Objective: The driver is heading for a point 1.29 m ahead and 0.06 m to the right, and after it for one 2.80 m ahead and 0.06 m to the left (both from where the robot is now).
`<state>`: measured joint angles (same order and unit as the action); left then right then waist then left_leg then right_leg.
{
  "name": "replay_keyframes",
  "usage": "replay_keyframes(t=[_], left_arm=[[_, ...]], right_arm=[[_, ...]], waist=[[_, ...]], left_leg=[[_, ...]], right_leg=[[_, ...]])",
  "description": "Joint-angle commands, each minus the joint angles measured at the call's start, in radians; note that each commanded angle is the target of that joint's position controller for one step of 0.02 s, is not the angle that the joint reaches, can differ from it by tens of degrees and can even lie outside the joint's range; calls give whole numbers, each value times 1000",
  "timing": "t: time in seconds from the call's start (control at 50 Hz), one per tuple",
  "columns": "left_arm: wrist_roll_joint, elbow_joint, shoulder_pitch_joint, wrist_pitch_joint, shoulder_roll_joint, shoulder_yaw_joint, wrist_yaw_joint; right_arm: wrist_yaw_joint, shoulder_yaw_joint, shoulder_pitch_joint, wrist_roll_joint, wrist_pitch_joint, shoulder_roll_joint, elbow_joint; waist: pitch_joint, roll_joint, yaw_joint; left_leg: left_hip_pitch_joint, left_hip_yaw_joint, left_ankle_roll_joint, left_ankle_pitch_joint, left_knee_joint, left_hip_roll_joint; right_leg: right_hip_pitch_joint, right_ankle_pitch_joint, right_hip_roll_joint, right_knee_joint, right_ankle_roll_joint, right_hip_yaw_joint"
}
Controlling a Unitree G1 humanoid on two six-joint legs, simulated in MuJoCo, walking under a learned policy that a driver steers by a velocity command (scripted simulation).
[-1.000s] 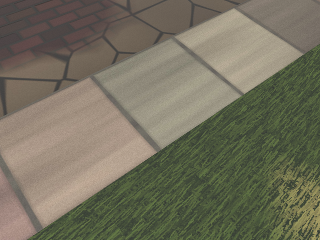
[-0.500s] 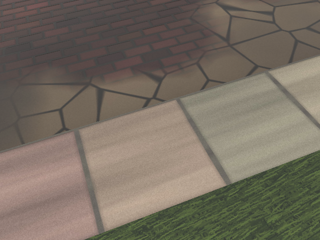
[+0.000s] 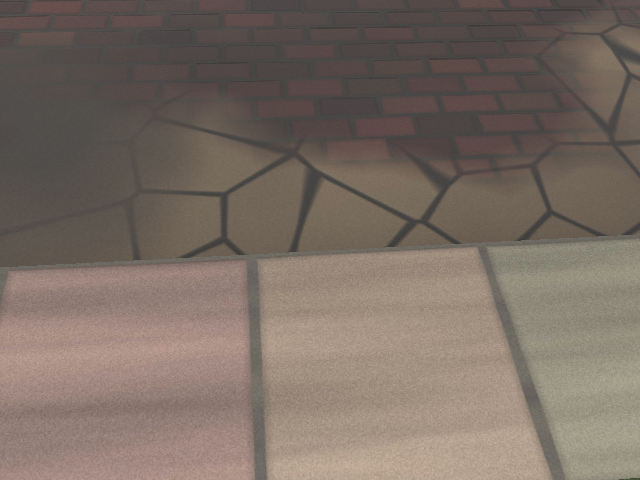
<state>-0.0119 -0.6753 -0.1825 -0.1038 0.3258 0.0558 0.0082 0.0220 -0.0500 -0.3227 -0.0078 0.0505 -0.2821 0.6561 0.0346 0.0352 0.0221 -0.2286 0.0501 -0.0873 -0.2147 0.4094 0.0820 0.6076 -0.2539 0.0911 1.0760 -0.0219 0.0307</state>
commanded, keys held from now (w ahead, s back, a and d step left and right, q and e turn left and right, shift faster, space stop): w+q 0.16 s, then w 0.68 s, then w+e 0.16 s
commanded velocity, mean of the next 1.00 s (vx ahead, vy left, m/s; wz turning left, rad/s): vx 0.49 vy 0.00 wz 0.21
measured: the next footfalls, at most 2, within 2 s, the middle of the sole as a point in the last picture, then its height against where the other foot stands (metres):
right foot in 0.28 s outside the picture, level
left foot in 0.80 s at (222, 410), level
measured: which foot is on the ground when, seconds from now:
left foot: down 0.00-0.30, up 0.32-0.78, down 0.80-1.00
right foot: up 0.00-0.26, down 0.28-0.80, up 0.82-1.00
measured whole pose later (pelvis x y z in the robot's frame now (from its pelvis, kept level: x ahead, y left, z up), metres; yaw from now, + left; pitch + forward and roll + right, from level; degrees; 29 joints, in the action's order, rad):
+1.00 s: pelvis +0.57 +0.09 +0.00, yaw +10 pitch +3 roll +1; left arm -0.08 -0.83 -0.27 -0.10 0.26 0.01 0.07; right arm 0.00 -0.02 -0.33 0.06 0.09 -0.24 0.82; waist -0.03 0.02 0.02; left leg -0.22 -0.09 -0.07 -0.16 0.33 0.04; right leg 0.58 -0.26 0.06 1.10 0.06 0.04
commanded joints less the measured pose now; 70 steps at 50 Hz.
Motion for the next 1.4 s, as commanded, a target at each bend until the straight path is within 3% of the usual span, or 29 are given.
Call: replay_keyframes(t=[0.02, 0.16, 0.26, 0.28, 0.3, 0.32, 0.34, 0.36, 0.38, 0.4, 0.42, 0.48, 0.6, 0.76, 0.8, 0.82, 0.84, 0.86, 0.88, 0.92, 0.96, 1.06, 1.26, 1.28, 1.3, 1.34, 1.36, 1.38, 1.4], left_arm=[[-11, 69, 41, 1, 75, 20, -1], [15, 129, 282, -19, 51, 5, 29], [10, 95, 137, -30, 101, 36, 27], [3, 75, 17, -32, 130, 50, 21], [-11, 65, -144, -29, 187, 61, 15], [-6, 9, -218, -18, 211, 72, 29], [23, 19, -215, -15, 118, 51, 31], [25, 22, -149, -9, 78, 39, 24], [13, 27, -97, -4, 72, 31, 22], [-55, -3, -168, -21, -104, -38, 7], [-52, 3, -148, -19, -104, -36, -2], [-31, 10, -112, -29, -27, -9, 7], [-52, -20, -153, -34, 24, -1, 53], [-48, -137, -274, -14, 81, 6, 51], [-64, -139, -248, -19, 87, 4, 52], [-80, -122, -374, -30, -30, -33, 46], [-88, -119, -396, -39, -66, -57, 71], [-46, -93, -168, -30, -9, -30, 78], [-33, -88, -102, -34, -7, -25, 61], [-72, -102, -121, -25, -24, -35, 39], [-75, -111, -123, -5, -54, -44, 52], [-50, -100, -13, 14, -63, -50, 88], [-44, -30, 188, 18, -25, -20, 78], [-51, -34, 114, 15, -26, -18, 73], [-37, -28, 134, 2, 11, -1, 69], [-9, -53, 11, -21, 65, 25, 56], [-21, -95, -167, -27, 121, 51, 28], [-27, -145, -397, -21, 144, 53, 15], [-46, -212, -582, -17, 111, 51, 21]], right_arm=[[-24, -49, 36, -5, 23, -175, -50], [-43, -56, -81, -27, 9, -186, 30], [-47, -53, -76, -14, -10, -166, 59], [-42, -43, -62, -6, -12, -144, 48], [-41, -24, -95, 18, -9, -97, 27], [-37, -5, -256, -18, 1, -29, 46], [-37, -19, -204, -33, 7, -127, 60], [-35, -32, -67, -37, 9, -172, 36], [-36, -28, 13, -24, 12, -163, 14], [17, 30, 6, 146, 48, -18, 48], [40, 38, 4, 160, 54, 11, 52], [54, 25, 43, 107, 47, -45, 46], [49, 65, 197, 91, 23, 3, 17], [27, 38, 349, 63, 32, -68, -52], [16, 1, 192, 38, 49, -149, -22], [10, -5, -27, 39, 50, -199, 20], [-1, -2, -235, 49, 40, -180, 66], [-9, -12, -327, 71, 49, -153, 128], [-11, -14, -210, 59, 57, -149, 135], [-24, 26, -53, 49, 51, -24, 116], [-28, 41, 32, 62, 54, 20, 88], [-15, 23, -20, 107, 72, -41, 126], [15, 28, -186, 103, 52, -78, 266], [9, 26, -161, 130, 54, -96, 262], [4, 10, -116, 93, 59, -124, 245], [-2, 7, -157, 109, 61, -155, 259], [3, 29, -228, 150, 68, -91, 260], [26, 82, -305, 166, 80, 40, 220], [58, 55, -25, 86, 80, -54, 164]], waist=[[-30, -86, -23], [10, -117, 57], [-52, -167, -19], [-155, -157, -81], [-325, -33, -124], [-447, 306, -62], [-353, 176, -93], [-198, 71, -111], [-108, -16, -89], [-58, 46, -90], [-52, 60, -68], [-78, 27, -30], [-35, -9, -57], [-12, 25, -73], [-136, -5, 17], [-421, -179, 24], [-553, -255, 108], [-277, -139, 191], [-76, -137, 131], [-80, -103, 27], [-92, -99, -34], [-57, -77, -16], [33, -94, 14], [15, -123, -38], [3, -103, -36], [-54, -111, -78], [-206, -6, -96], [-471, 210, -147], [-354, 55, -298]], left_leg=[[63, 246, -183, 292, -193, -229], [61, 272, -115, 193, -140, -208], [211, 291, -70, 529, 47, -231], [159, 254, -42, 587, 212, -181], [-30, 212, -7, 332, 504, -105], [-365, 145, 64, -349, 833, 39], [-472, 191, 67, -344, 928, -19], [-508, 155, 69, -256, 936, -55], [-485, 112, 69, -190, 901, -93], [-546, 118, 52, -69, 907, -102], [-546, 111, 51, -37, 866, -122], [-508, 68, 69, -36, 738, -156], [-399, -26, 92, 222, 365, -181], [-317, -79, -10, 208, 105, -98], [75, -90, -91, 294, 139, -68], [589, 175, -284, 471, 188, -274], [852, 614, -407, 294, -2, -490], [682, 571, -256, 34, -93, -436], [432, 435, -198, -74, -132, -419], [204, 272, -180, 82, -196, -377], [100, 174, -174, 145, -266, -361], [82, -46, -172, 371, -301, -337], [318, -194, -96, 531, -191, -375], [333, -200, -89, 727, -126, -406], [341, -254, -69, 787, -83, -360], [195, -297, -29, 954, 160, -315], [-71, -281, 52, 715, 449, -277], [-436, -201, 181, -247, 820, -105], [-662, -25, 149, -393, 986, -23]], right_leg=[[93, 135, -3, -145, -32, 11], [-57, 375, -96, -550, -14, 20], [-236, 232, -116, -618, 71, -24], [-444, 267, -76, -602, 114, -11], [-766, 293, 100, -537, 195, 189], [-1043, 34, 301, -675, 348, 674], [-982, -175, 286, -753, 314, 738], [-837, -157, 253, -774, 278, 579], [-689, -47, 214, -796, 261, 468], [-610, -72, 127, -848, 277, 377], [-573, 7, 125, -867, 278, 333], [-470, 83, 108, -914, 295, 235], [-344, 300, 90, -939, 301, 76], [-636, 484, 156, -810, 228, 70], [-499, 723, 54, -579, 141, -30], [-229, 411, -64, -251, 56, -73], [45, -308, -203, -16, 22, -19], [226, -262, -144, 159, 71, 91], [287, -152, -76, 200, 92, 78], [138, -31, 4, 115, 109, 72], [56, -6, 26, 60, 93, 65], [145, 278, 23, -158, 55, 15], [106, 219, -57, -404, 102, -53], [51, 225, -54, -294, 119, -29], [-3, 73, -102, -424, 125, -93], [-366, 179, -207, -453, 181, -153], [-749, 425, -155, -336, 300, -3], [-1214, 364, 114, -473, 550, 498], [-1197, 227, 149, -660, 475, 671]])
Over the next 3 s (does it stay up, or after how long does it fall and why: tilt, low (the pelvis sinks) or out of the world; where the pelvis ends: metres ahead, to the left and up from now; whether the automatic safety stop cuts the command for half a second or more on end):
stays up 1.68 -0.03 -0.17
